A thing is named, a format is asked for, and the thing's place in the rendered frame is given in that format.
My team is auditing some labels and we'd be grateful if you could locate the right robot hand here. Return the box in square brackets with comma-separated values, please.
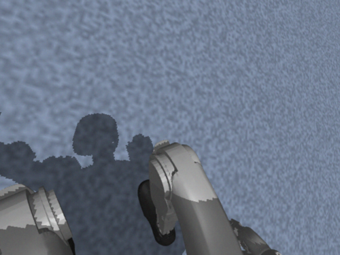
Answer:
[229, 219, 271, 255]

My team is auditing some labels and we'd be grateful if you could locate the right robot foot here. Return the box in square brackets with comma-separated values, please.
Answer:
[138, 180, 175, 246]

